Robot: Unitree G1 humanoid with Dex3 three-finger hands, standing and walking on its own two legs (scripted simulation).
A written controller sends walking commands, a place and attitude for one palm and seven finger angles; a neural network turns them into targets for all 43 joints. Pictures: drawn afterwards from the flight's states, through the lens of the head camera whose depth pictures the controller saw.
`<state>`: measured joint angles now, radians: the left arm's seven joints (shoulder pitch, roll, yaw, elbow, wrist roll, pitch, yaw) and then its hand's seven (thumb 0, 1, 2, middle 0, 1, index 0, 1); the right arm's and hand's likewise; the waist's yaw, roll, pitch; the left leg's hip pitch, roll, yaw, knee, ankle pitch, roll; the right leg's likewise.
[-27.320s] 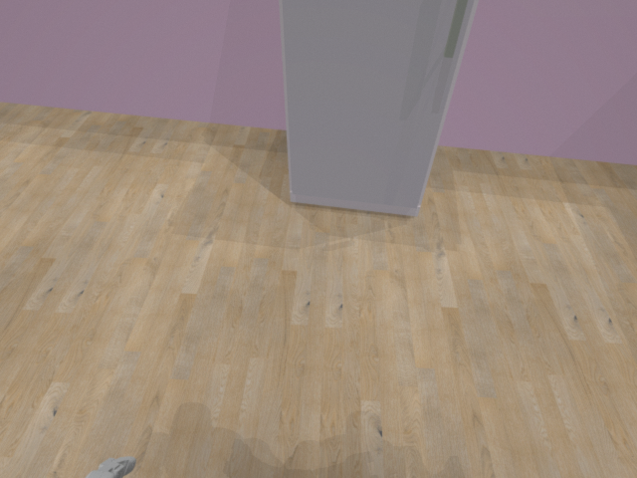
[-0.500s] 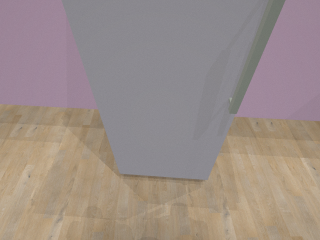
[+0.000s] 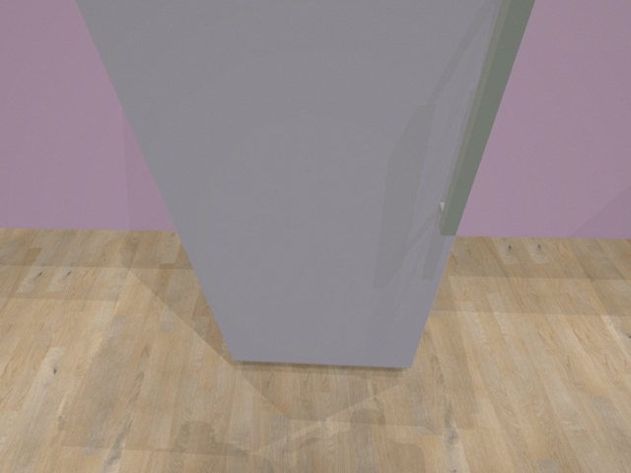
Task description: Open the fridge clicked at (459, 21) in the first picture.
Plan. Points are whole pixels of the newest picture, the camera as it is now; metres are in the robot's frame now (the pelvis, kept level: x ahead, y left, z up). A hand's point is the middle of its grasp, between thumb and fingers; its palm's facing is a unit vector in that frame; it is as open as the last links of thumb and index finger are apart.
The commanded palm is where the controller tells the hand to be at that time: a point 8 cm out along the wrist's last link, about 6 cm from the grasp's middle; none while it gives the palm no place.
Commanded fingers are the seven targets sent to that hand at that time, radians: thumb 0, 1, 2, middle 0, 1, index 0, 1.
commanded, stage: shuffle to correct the standing spot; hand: right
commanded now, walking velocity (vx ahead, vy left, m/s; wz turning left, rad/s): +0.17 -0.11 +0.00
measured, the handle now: (472, 127) +0.53 -0.20 +0.18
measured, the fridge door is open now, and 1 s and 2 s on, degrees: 0 0 0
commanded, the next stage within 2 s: come to a stop and stand still in 0.04 s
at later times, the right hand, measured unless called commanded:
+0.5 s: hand out of the picture +0.14 -0.18 -0.18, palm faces +0.09 +0.98 -0.19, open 7.2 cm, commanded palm none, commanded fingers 0.00 -0.90 -0.90 0.20 0.30 0.20 0.30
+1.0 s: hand out of the picture +0.07 -0.20 -0.17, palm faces +0.06 +0.96 -0.26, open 7.3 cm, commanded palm none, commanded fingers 0.00 -0.90 -0.90 0.20 0.30 0.20 0.30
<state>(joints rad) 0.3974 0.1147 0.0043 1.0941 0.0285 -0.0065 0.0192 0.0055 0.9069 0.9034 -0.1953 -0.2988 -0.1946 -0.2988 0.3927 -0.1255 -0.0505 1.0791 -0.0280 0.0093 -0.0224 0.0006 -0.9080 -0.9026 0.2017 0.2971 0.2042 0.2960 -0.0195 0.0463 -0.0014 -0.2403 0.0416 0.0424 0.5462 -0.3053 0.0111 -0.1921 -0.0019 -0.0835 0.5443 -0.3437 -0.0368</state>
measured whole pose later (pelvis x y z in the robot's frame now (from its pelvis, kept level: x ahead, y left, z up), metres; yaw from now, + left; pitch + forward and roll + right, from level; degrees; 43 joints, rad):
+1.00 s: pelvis +0.04 +0.00 +0.00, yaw -2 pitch -3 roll +0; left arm 0.20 0.22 0.04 0.93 0.02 0.01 0.02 0.01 0.91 0.90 -0.20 -0.30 -0.20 -0.30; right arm 0.30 -0.21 -0.01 0.97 -0.02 0.01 -0.03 0.00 -0.91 -0.90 0.20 0.30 0.21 0.30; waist -0.01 -0.01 0.00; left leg -0.25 0.03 0.08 0.57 -0.27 0.02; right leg -0.17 -0.03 -0.08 0.56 -0.35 -0.01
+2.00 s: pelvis +0.02 -0.03 +0.01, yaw -1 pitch -3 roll +0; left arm 0.13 0.29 0.01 1.08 0.01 -0.01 0.00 0.01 0.90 0.90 -0.20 -0.30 -0.20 -0.30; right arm 0.18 -0.29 0.01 1.05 -0.02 -0.01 -0.02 0.00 -0.91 -0.90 0.20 0.30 0.21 0.30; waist 0.00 0.01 0.05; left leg -0.22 0.06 0.05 0.42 -0.15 -0.03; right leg -0.14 0.02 -0.12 0.42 -0.24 -0.05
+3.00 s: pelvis +0.04 -0.02 +0.02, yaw -1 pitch -2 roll +0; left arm 0.14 0.30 -0.01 1.14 0.01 -0.01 0.00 0.01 0.90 0.90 -0.20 -0.30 -0.20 -0.30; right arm 0.16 -0.30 0.01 1.10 -0.02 -0.01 -0.01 0.00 -0.91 -0.90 0.20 0.30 0.21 0.30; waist 0.00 0.01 0.04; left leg -0.14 0.04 0.07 0.32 -0.14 -0.01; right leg -0.06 0.01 -0.10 0.31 -0.21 -0.03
